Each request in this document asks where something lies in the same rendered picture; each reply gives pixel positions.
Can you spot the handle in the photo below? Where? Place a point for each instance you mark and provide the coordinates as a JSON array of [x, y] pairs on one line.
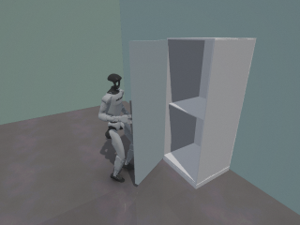
[[130, 112]]

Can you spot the robot right hand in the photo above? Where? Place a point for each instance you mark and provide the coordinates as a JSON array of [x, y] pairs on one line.
[[124, 119]]

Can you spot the robot right upper arm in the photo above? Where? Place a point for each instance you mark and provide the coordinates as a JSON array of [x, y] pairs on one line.
[[105, 101]]

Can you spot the right robot forearm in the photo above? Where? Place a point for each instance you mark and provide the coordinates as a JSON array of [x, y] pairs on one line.
[[109, 118]]

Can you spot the fridge door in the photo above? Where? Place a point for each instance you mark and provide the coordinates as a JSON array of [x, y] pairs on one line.
[[148, 63]]

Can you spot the left robot forearm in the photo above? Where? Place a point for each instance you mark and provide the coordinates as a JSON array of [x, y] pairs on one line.
[[124, 111]]

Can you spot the right robot foot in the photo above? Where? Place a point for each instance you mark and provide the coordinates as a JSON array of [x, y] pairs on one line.
[[118, 178]]

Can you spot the right robot shin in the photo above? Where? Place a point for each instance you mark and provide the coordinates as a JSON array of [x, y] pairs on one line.
[[118, 164]]

